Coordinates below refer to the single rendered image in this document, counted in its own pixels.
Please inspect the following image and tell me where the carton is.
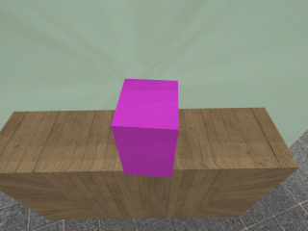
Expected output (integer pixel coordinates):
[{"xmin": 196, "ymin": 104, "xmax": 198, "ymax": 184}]
[{"xmin": 111, "ymin": 78, "xmax": 179, "ymax": 177}]

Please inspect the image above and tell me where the pedestal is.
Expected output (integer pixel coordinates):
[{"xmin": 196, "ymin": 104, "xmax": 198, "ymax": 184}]
[{"xmin": 0, "ymin": 107, "xmax": 299, "ymax": 220}]

